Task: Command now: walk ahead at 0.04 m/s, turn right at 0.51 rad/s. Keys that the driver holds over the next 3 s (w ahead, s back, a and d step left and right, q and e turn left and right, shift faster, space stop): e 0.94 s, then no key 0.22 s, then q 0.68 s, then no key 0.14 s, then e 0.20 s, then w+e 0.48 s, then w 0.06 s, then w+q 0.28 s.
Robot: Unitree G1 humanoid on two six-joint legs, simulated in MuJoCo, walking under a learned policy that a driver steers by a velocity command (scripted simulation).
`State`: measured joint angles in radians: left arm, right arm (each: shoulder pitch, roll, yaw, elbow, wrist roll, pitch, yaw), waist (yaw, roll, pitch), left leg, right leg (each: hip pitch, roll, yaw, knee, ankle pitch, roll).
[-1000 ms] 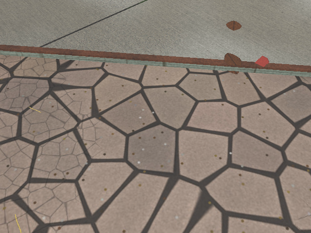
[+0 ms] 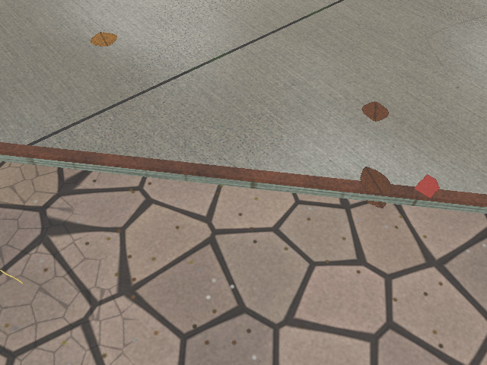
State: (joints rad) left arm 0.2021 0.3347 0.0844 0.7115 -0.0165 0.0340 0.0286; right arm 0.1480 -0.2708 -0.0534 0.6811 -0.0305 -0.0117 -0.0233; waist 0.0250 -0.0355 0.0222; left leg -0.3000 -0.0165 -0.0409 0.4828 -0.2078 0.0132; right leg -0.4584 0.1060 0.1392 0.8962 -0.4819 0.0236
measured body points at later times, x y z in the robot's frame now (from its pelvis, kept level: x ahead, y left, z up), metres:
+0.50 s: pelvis +0.00 -0.05 +0.00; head +0.03 -0.09 +0.45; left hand +0.23 +0.18 -0.07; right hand +0.05 -0.37 -0.11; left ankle +0.03 +0.11 -0.65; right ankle -0.01 -0.14 -0.74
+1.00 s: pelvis +0.01 -0.02 +0.00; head +0.05 -0.02 +0.45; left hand +0.30 +0.16 -0.10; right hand -0.02 -0.33 -0.08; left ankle +0.08 +0.08 -0.74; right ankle -0.09 -0.12 -0.65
